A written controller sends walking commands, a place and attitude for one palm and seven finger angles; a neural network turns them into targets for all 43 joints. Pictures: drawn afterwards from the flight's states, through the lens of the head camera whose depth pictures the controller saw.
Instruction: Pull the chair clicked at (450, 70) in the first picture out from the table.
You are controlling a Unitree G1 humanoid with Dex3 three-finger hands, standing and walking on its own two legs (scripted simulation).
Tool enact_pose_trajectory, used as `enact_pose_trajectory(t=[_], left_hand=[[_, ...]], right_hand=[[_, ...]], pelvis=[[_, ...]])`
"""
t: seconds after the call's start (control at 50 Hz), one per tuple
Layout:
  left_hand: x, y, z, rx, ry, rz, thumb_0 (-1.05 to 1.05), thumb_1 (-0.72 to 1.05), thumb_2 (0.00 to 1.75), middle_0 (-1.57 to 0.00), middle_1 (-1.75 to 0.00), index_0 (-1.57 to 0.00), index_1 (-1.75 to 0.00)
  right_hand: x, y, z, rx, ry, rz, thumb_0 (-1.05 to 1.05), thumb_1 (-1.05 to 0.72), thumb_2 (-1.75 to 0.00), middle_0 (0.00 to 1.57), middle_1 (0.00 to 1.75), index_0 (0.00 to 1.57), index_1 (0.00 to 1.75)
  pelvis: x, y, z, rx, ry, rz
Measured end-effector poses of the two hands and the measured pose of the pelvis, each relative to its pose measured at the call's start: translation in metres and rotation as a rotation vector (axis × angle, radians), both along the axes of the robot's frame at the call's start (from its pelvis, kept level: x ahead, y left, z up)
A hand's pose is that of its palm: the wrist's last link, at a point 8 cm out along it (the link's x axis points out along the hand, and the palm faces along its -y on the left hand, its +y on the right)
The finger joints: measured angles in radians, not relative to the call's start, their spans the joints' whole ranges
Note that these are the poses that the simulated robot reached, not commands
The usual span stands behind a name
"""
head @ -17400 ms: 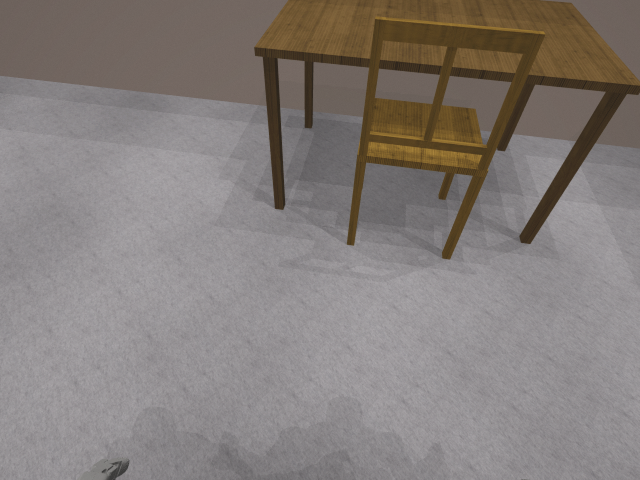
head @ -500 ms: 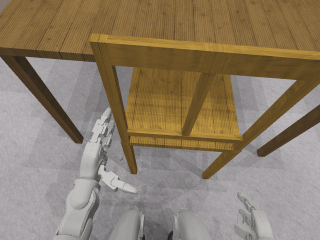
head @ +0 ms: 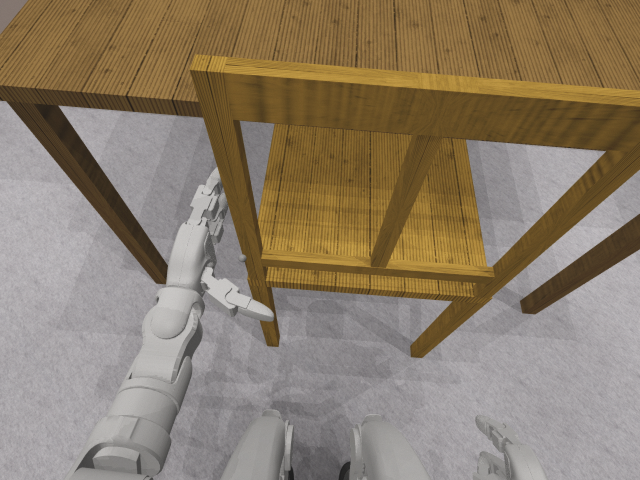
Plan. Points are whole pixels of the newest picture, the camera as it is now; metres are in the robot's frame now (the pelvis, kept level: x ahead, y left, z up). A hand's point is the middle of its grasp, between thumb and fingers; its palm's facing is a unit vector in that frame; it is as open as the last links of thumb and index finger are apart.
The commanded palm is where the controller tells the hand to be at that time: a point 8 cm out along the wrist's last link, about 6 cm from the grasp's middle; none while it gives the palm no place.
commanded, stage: push the fingers through the gap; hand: left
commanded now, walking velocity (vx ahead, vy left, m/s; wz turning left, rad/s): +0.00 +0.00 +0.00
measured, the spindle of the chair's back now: (397, 212) +0.44 -0.09 +0.04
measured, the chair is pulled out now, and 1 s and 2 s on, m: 0.00 0.00 0.00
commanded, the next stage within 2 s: hook a spindle and tug to test in 0.88 s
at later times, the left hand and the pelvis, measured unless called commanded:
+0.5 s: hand (250, 222) +0.42 +0.10 +0.03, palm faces -0.05 -1.00 -0.02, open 16.9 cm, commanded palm +0.41 +0.15 +0.03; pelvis +0.00 +0.00 +0.01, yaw -1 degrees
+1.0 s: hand (242, 220) +0.44 +0.11 +0.02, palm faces -0.06 -1.00 -0.05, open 16.9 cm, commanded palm +0.41 +0.16 +0.02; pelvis +0.00 +0.00 +0.00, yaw -1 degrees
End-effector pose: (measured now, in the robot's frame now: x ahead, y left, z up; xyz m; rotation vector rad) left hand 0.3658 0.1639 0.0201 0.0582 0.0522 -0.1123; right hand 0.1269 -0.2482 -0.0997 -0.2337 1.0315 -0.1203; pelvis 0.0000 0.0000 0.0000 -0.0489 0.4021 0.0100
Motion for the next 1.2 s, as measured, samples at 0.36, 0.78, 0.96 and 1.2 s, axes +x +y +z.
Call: enact_pose_trajectory(t=[0.36,0.78,0.96,1.2], left_hand=[[0.038,-0.002,-0.006,-0.006,0.055,0.021,-0.01,-0.5,0.3,-0.06,-0.08,-0.06,-0.08],[0.04,-0.006,-0.004,-0.05,0.023,0.067,-0.01,-0.5,0.3,-0.06,-0.08,-0.06,-0.08],[0.05,0.005,0.013,0.011,-0.052,0.062,-0.01,-0.51,0.3,-0.06,-0.08,-0.06,-0.08],[0.047,0.004,0.01,-0.036,-0.073,0.066,-0.01,-0.5,0.3,-0.13,-0.29,-0.13,-0.28]], right_hand=[[-0.033,-0.004,-0.005,0.003,0.099,-0.066,0.01,-0.91,-0.89,0.2,0.3,0.2,0.3],[-0.051,-0.008,-0.001,0.0,0.147,-0.112,0.01,-0.91,-0.89,0.2,0.3,0.2,0.3],[-0.041,-0.008,-0.003,-0.011,0.131,-0.078,0.01,-0.91,-0.9,0.2,0.3,0.2,0.3],[-0.041,-0.004,-0.002,-0.02,0.124,-0.085,0.01,-0.91,-0.9,0.2,0.3,0.2,0.3]], pelvis=[[0.002,0.0,0.003,0.003,0.023,-0.014],[0.006,0.001,0.009,0.012,0.033,-0.035],[0.003,0.0,0.005,0.004,0.022,-0.017],[0.002,0.006,0.004,0.0,0.034,-0.027]])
